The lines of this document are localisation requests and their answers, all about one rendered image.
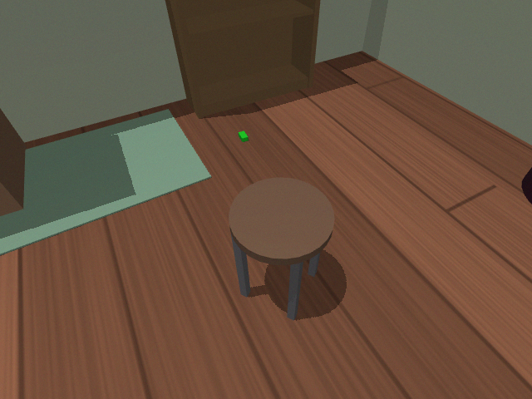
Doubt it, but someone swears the stool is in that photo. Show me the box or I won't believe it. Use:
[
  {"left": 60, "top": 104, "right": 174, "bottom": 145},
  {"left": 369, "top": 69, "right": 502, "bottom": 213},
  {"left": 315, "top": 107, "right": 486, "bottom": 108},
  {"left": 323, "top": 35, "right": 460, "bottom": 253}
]
[{"left": 229, "top": 177, "right": 335, "bottom": 321}]

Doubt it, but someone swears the small box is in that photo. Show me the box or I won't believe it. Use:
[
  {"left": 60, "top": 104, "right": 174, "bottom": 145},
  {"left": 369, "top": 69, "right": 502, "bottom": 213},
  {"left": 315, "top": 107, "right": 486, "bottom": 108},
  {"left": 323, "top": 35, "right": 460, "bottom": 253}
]
[{"left": 239, "top": 131, "right": 249, "bottom": 142}]

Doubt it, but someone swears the bookshelf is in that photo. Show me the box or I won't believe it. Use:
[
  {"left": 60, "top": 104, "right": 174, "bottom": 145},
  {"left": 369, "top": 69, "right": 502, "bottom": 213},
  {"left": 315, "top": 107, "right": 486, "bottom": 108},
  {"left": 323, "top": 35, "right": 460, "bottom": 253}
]
[{"left": 165, "top": 0, "right": 320, "bottom": 119}]

